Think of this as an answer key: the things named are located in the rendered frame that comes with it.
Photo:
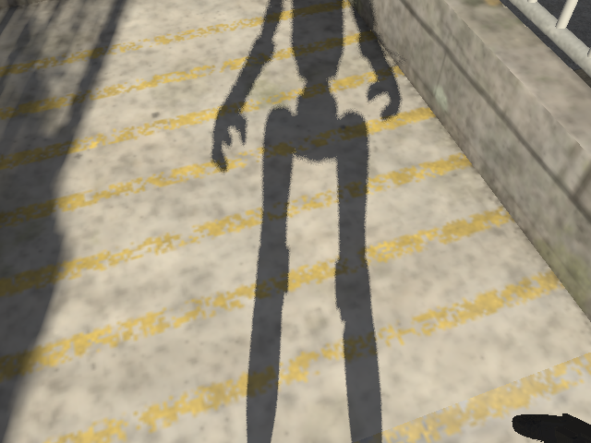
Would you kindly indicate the right robot hand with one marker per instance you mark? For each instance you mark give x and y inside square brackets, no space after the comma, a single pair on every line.
[552,428]

